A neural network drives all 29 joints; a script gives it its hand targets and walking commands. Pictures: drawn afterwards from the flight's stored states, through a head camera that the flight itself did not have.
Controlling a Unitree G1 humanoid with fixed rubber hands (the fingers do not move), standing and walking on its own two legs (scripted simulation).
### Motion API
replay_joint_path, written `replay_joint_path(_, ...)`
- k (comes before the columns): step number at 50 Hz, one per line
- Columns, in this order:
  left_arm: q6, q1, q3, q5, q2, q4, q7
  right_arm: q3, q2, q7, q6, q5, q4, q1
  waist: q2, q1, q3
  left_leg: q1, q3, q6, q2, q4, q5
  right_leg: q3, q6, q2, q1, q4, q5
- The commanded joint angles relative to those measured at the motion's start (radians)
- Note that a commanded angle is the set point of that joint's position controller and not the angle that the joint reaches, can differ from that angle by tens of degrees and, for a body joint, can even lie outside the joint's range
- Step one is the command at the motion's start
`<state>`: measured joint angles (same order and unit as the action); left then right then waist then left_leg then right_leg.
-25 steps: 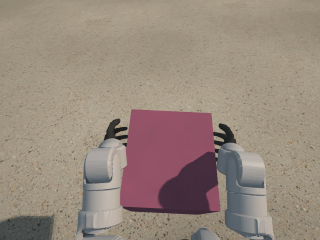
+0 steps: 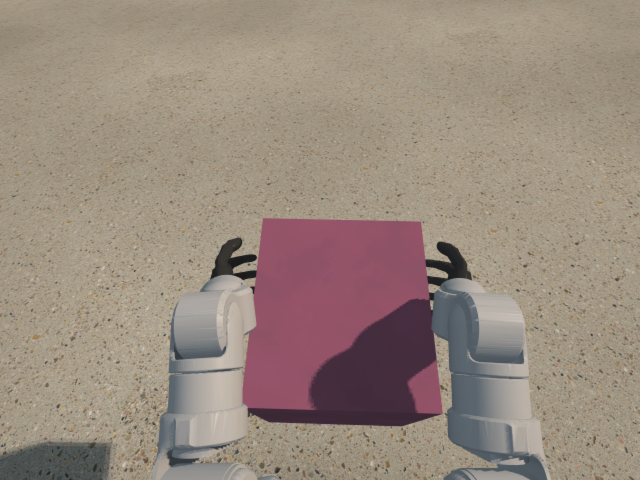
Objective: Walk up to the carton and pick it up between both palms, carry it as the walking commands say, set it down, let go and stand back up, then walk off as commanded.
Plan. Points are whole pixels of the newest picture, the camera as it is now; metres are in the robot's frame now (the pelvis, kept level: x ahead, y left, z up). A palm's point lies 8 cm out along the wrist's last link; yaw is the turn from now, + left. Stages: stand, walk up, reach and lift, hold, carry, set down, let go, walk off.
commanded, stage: carry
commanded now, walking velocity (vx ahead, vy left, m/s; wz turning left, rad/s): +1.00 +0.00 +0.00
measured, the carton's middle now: (338, 330) +0.31 +0.00 +0.00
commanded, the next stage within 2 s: none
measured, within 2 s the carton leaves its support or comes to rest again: neither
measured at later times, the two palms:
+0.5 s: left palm (294, 109) +0.74 +0.09 +0.09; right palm (429, 113) +0.75 -0.18 +0.08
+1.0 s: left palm (306, 28) +1.23 +0.09 +0.08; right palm (402, 28) +1.22 -0.18 +0.08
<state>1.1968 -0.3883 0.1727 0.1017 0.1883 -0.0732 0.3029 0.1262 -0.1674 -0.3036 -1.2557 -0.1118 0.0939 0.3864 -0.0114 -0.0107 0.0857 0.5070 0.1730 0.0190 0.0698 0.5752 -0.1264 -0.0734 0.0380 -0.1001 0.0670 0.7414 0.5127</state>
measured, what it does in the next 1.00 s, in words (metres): walks ahead: right foot, then left foot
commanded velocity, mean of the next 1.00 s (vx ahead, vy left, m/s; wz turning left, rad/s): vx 1.00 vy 0.00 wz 0.00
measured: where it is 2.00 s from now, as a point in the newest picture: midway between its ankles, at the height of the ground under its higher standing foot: (353, 187)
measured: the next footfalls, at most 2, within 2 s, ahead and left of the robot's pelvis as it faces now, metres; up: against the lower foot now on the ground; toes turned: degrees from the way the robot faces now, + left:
right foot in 0.34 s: +0.50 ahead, -0.16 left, +0.00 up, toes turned -6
left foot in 0.78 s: +0.91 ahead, +0.09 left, +0.00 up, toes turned +10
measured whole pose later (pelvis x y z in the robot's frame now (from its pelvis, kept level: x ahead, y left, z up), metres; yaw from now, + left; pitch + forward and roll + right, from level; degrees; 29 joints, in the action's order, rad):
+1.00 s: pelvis +0.92 -0.04 +0.02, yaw -2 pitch +5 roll +2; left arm 1.20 -0.36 0.19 0.10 0.18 -0.07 0.30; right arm 0.13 -0.19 -0.31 -1.23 -0.10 0.04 0.38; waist 0.03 0.00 0.05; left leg 0.23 0.20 0.00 0.06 0.49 -0.33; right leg -0.06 0.03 -0.07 0.58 0.95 0.46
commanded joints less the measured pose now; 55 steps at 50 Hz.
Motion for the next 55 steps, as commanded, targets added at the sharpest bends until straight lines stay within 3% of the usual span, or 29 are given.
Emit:
replay_joint_path(1, 0.021, -0.574, -0.64, -0.417, 1.004, -0.01, -0.462, -0.599, -1.052, 0.437, 0.031, 0.41, -0.04, 0.518, -0.109, 0.038, 0.337, -0.847, -0.745, 0.189, 0.351, -0.253, 0.061, 0.106, -0.045, 0.067, 0.732, 0.625, -0.061)
replay_joint_path(2, 0.024, -0.594, -0.611, -0.424, 1.048, 0.005, -0.455, -0.611, -1.064, 0.431, 0.031, 0.424, 0.018, 0.595, -0.008, 0.047, 0.401, -0.916, -0.685, 0.201, 0.355, -0.235, 0.098, 0.106, -0.06, 0.048, 0.777, 0.593, -0.104)
replay_joint_path(3, 0.022, -0.563, -0.593, -0.42, 1.067, 0.041, -0.45, -0.611, -1.072, 0.429, 0.034, 0.449, 0.055, 0.661, -0.002, 0.043, 0.433, -0.903, -0.573, 0.185, 0.344, -0.216, 0.103, 0.107, -0.047, 0.005, 0.774, 0.507, -0.127)
replay_joint_path(5, 0.005, -0.584, -0.644, -0.441, 1.096, -0.027, -0.445, -0.595, -1.063, 0.436, 0.058, 0.438, 0.076, 0.599, -0.119, 0.037, 0.413, -0.834, -0.431, 0.14, 0.276, -0.239, 0.055, 0.083, -0.031, -0.013, 0.708, 0.331, -0.128)
replay_joint_path(8, -0.007, -0.633, -0.646, -0.46, 1.104, -0.071, -0.439, -0.574, -1.084, 0.432, 0.071, 0.461, 0.084, 0.615, -0.203, 0.03, 0.31, -0.73, -0.357, 0.142, 0.301, -0.338, -0.007, 0.017, -0.007, -0.018, 0.675, 0.079, -0.095)
replay_joint_path(12, 0.002, -0.624, -0.645, -0.445, 1.065, -0.061, -0.429, -0.551, -1.058, 0.437, 0.049, 0.435, 0.051, 0.607, -0.174, 0.022, 0.178, -0.486, -0.115, 0.056, 0.208, -0.401, -0.039, -0.132, 0.006, 0.029, 0.382, -0.201, -0.416)
replay_joint_path(15, 0.02, -0.557, -0.628, -0.416, 1.022, 0.003, -0.437, -0.533, -1.001, 0.437, 0.025, 0.394, 0.016, 0.569, -0.17, 0.01, 0.153, -0.435, -0.053, 0.045, 0.173, -0.335, 0.162, -0.221, 0.006, 0.074, 0.244, -0.184, -0.455)
replay_joint_path(17, 0.033, -0.565, -0.611, -0.397, 1.005, 0.032, -0.44, -0.535, -1.002, 0.443, 0.009, 0.372, -0.024, 0.545, -0.118, -0.01, 0.152, -0.416, 0.023, 0.019, 0.122, -0.135, 0.518, -0.29, -0.012, 0.144, 0.096, -0.224, -0.382)
replay_joint_path(18, 0.037, -0.538, -0.582, -0.38, 0.99, 0.07, -0.446, -0.548, -1.002, 0.436, 0.002, 0.363, -0.017, 0.564, 0.012, -0.034, 0.281, -0.382, 0.061, -0.009, 0.085, 0.147, 0.569, -0.228, -0.024, 0.122, -0.121, -0.254, -0.324)
replay_joint_path(19, 0.031, -0.499, -0.554, -0.359, 0.99, 0.112, -0.449, -0.575, -1.002, 0.437, -0.002, 0.389, -0.008, 0.637, 0.231, -0.077, 0.353, -0.134, 0.031, -0.042, 0.014, 0.507, 0.482, 0.112, -0.109, -0.023, -0.341, -0.326, -0.105)
replay_joint_path(20, 0.025, -0.464, -0.544, -0.351, 0.991, 0.152, -0.456, -0.586, -1.002, 0.434, -0.003, 0.401, 0.006, 0.653, 0.507, -0.054, 0.396, 0.165, -0.085, -0.073, -0.142, 0.779, -0.055, 0.592, -0.256, -0.232, -0.54, -0.365, -0.436)
replay_joint_path(21, 0.004, -0.548, -0.587, -0.384, 1.025, 0.044, -0.451, -0.615, -1.049, 0.437, 0.01, 0.428, 0.05, 0.655, 0.502, -0.044, 0.418, 0.294, -0.221, -0.048, -0.095, 0.906, -0.351, 0.635, -0.304, -0.294, -0.6, -0.314, -0.575)
replay_joint_path(22, 0.012, -0.548, -0.589, -0.4, 1.057, 0.033, -0.447, -0.606, -1.055, 0.431, 0.02, 0.431, 0.085, 0.666, 0.36, -0.047, 0.376, 0.367, -0.244, -0.041, -0.031, 0.95, -0.347, 0.532, -0.281, -0.29, -0.56, -0.302, -0.699)
replay_joint_path(23, 0.0, -0.638, -0.625, -0.441, 1.087, -0.081, -0.437, -0.629, -1.052, 0.423, 0.039, 0.442, 0.126, 0.662, 0.212, -0.041, 0.421, 0.378, -0.222, -0.024, -0.013, 0.854, -0.299, 0.409, -0.203, -0.221, -0.622, -0.267, -0.96)
replay_joint_path(25, -0.012, -0.636, -0.644, -0.466, 1.097, -0.142, -0.442, -0.649, -1.081, 0.417, 0.06, 0.472, 0.175, 0.687, 0.108, -0.038, 0.359, 0.355, -0.179, -0.024, 0.01, 0.667, -0.258, 0.318, -0.105, -0.217, -0.52, -0.316, -1.007)
replay_joint_path(30, 0.005, -0.567, -0.641, -0.463, 1.031, -0.118, -0.441, -0.615, -1.068, 0.397, 0.045, 0.424, 0.089, 0.584, 0.205, -0.019, 0.24, 0.156, -0.026, -0.048, -0.002, 0.152, -0.14, 0.069, -0.111, -0.159, -0.221, -0.474, -0.765)
replay_joint_path(33, 0.019, -0.537, -0.622, -0.449, 1.008, -0.079, -0.451, -0.602, -1.042, 0.398, 0.036, 0.394, 0.055, 0.535, 0.279, 0.001, 0.18, -0.088, 0.105, -0.028, -0.075, -0.001, 0.027, -0.037, -0.081, -0.154, -0.06, -0.51, -0.848)
replay_joint_path(36, 0.036, -0.496, -0.6, -0.413, 0.975, -0.059, -0.462, -0.61, -1.034, 0.4, 0.034, 0.39, 0.048, 0.522, 0.236, 0.034, 0.285, -0.437, 0.164, 0.022, -0.172, -0.025, 0.05, -0.127, -0.05, -0.102, -0.002, -0.169, -1.262)
replay_joint_path(37, 0.04, -0.525, -0.592, -0.408, 0.964, -0.066, -0.467, -0.618, -1.064, 0.403, 0.036, 0.403, 0.052, 0.561, 0.157, 0.059, 0.347, -0.581, 0.144, 0.045, -0.147, -0.049, 0.055, -0.15, -0.044, -0.064, 0.069, 0.058, -1.208)
replay_joint_path(38, 0.038, -0.577, -0.598, -0.412, 0.957, -0.096, -0.471, -0.622, -1.057, 0.407, 0.037, 0.406, 0.052, 0.567, -0.049, 0.08, 0.406, -0.793, -0.228, 0.13, 0.077, -0.096, -0.143, -0.13, -0.004, 0.003, 0.33, 0.424, -0.944)
replay_joint_path(39, 0.042, -0.522, -0.598, -0.393, 0.952, -0.055, -0.473, -0.622, -1.055, 0.407, 0.034, 0.414, 0.01, 0.566, -0.317, 0.03, 0.432, -0.902, -0.792, 0.248, 0.351, -0.255, -0.146, -0.051, 0.003, 0.19, 0.574, 0.639, -0.135)
replay_joint_path(40, 0.03, -0.525, -0.606, -0.395, 0.975, -0.015, -0.474, -0.625, -1.058, 0.418, 0.035, 0.413, -0.008, 0.559, -0.177, 0.024, 0.424, -0.873, -0.852, 0.269, 0.375, -0.253, -0.012, 0.126, -0.06, 0.12, 0.58, 0.708, -0.024)
replay_joint_path(41, 0.013, -0.556, -0.612, -0.414, 0.987, -0.037, -0.475, -0.664, -1.052, 0.422, 0.036, 0.444, 0.065, 0.623, -0.035, 0.038, 0.411, -0.83, -0.748, 0.242, 0.349, -0.229, 0.158, 0.139, -0.071, 0.076, 0.624, 0.725, -0.048)
replay_joint_path(45, -0.003, -0.567, -0.648, -0.425, 1.059, -0.056, -0.445, -0.622, -1.089, 0.431, 0.065, 0.451, 0.055, 0.585, -0.142, 0.033, 0.46, -0.85, -0.409, 0.159, 0.269, -0.186, 0.231, 0.119, -0.029, -0.029, 0.673, 0.375, -0.128)
replay_joint_path(48, -0.017, -0.627, -0.66, -0.449, 1.078, -0.091, -0.445, -0.574, -1.093, 0.43, 0.079, 0.433, 0.048, 0.57, -0.14, 0.029, 0.347, -0.723, -0.351, 0.159, 0.3, -0.307, 0.087, 0.027, -0.01, -0.013, 0.607, 0.065, -0.066)
replay_joint_path(52, -0.008, -0.599, -0.643, -0.431, 1.045, -0.059, -0.443, -0.582, -1.067, 0.434, 0.058, 0.434, 0.045, 0.616, -0.174, 0.011, 0.21, -0.467, -0.085, 0.063, 0.195, -0.341, -0.007, -0.115, -0.008, 0.024, 0.349, -0.181, -0.376)
replay_joint_path(53, -0.006, -0.604, -0.643, -0.431, 1.019, -0.074, -0.444, -0.569, -1.057, 0.434, 0.05, 0.422, 0.009, 0.578, -0.189, 0.003, 0.187, -0.416, -0.063, 0.056, 0.188, -0.328, 0.008, -0.155, -0.008, 0.036, 0.272, -0.184, -0.434)
replay_joint_path(54, 0.0, -0.582, -0.637, -0.429, 1.028, -0.03, -0.449, -0.557, -1.026, 0.433, 0.049, 0.399, 0.036, 0.605, -0.119, -0.001, 0.19, -0.416, -0.035, 0.039, 0.168, -0.268, 0.151, -0.197, -0.006, 0.078, 0.204, -0.222, -0.46)
replay_joint_path(55, 0.006, -0.583, -0.644, -0.431, 1.021, -0.043, -0.446, -0.553, -1.018, 0.433, 0.033, 0.385, 0.003, 0.547, -0.156, -0.014, 0.201, -0.4, 0.019, 0.027, 0.135, -0.151, 0.345, -0.245, -0.003, 0.111, 0.117, -0.223, -0.451)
